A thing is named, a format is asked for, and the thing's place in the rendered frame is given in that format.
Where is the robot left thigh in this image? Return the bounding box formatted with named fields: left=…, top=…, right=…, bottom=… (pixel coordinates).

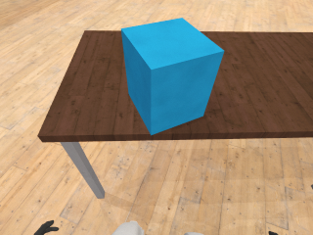
left=112, top=222, right=145, bottom=235

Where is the table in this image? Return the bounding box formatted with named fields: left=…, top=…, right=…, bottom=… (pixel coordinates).
left=37, top=30, right=313, bottom=199

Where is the robot left hand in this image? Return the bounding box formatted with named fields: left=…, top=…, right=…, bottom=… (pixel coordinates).
left=33, top=220, right=60, bottom=235

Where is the carton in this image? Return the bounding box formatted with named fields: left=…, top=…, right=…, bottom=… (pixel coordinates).
left=121, top=18, right=225, bottom=135

